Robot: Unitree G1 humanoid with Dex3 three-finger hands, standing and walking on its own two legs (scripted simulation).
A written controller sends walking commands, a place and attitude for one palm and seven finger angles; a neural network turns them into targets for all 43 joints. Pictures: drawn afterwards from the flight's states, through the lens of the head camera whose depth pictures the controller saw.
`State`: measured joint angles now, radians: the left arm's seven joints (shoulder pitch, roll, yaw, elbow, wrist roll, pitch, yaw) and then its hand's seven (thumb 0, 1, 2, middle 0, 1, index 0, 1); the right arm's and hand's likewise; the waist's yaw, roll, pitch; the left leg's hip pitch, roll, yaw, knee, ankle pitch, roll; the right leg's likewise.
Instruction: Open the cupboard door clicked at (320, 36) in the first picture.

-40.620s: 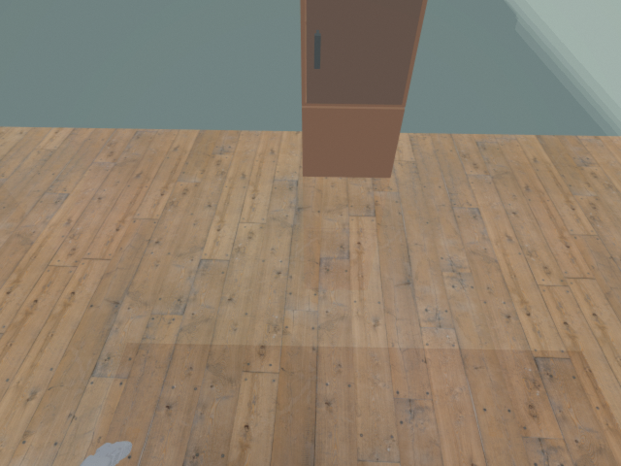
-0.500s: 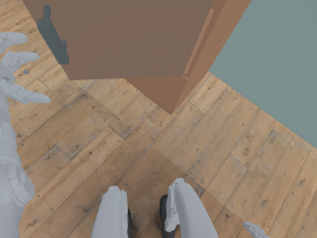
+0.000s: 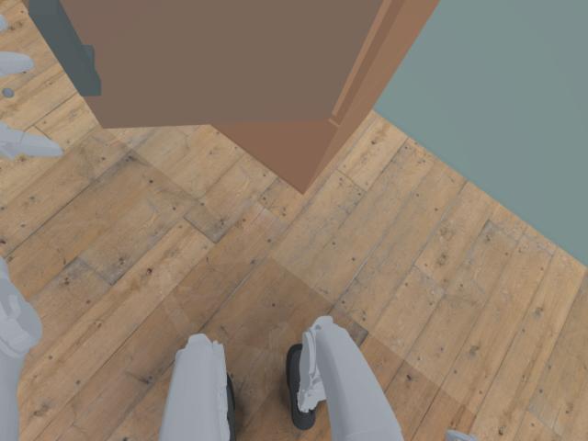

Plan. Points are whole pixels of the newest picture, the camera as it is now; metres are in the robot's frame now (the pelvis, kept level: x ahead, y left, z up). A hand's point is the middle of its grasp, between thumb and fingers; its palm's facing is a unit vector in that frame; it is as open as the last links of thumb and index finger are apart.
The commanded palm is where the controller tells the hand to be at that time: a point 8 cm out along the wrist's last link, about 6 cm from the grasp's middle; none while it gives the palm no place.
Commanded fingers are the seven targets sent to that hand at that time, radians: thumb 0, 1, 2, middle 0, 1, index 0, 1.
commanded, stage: move the hooked fingers beside the handle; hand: left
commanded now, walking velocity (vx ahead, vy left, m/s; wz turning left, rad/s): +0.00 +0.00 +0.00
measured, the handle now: (70, 36) +0.58 +0.23 +0.05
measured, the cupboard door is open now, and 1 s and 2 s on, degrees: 45 45 45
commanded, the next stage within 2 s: slide the fingers in behind the handle in 0.52 s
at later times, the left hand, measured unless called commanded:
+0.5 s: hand (7, 94) +0.51 +0.28 +0.04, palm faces +0.09 -1.00 -0.04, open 14.0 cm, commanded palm +0.49 +0.30 +0.04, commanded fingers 0.00 -0.50 0.30 -0.30 -1.20 -0.30 -1.20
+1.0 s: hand (40, 97) +0.51 +0.25 +0.04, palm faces +0.07 -1.00 -0.02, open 14.0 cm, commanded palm +0.49 +0.28 +0.04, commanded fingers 0.00 -0.50 0.30 -0.30 -1.20 -0.30 -1.20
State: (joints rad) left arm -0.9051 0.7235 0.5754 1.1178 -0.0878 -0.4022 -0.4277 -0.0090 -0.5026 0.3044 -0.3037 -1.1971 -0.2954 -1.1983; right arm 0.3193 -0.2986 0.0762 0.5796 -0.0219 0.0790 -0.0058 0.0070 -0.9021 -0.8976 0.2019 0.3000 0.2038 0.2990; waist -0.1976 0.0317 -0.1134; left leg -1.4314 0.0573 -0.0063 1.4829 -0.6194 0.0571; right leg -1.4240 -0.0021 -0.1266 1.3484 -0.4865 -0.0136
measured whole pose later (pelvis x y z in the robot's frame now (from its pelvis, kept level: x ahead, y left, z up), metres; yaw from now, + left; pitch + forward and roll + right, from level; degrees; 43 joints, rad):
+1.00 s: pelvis +0.01 +0.00 +0.01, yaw +1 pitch +31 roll -6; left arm -0.85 0.60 0.51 1.07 -0.10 -0.45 -0.36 -0.01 -0.50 0.30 -0.30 -1.20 -0.30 -1.20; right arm 0.29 -0.29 0.06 0.59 -0.02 0.08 0.00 0.01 -0.90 -0.90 0.20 0.30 0.20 0.30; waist -0.18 0.03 -0.13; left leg -1.37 0.05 -0.01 1.45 -0.62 0.05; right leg -1.37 0.00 -0.12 1.32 -0.49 -0.02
